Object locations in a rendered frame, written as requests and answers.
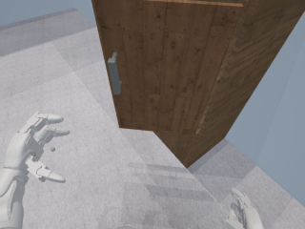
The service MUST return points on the left robot forearm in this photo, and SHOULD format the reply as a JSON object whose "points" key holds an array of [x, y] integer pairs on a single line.
{"points": [[12, 190]]}

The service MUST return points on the handle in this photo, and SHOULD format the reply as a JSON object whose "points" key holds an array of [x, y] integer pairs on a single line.
{"points": [[116, 83]]}

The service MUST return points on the right robot hand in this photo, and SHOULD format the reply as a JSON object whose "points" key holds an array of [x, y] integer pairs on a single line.
{"points": [[248, 217]]}

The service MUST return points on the cupboard door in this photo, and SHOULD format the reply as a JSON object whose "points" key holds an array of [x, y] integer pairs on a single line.
{"points": [[169, 53]]}

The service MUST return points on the left robot hand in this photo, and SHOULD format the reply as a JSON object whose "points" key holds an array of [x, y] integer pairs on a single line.
{"points": [[22, 145]]}

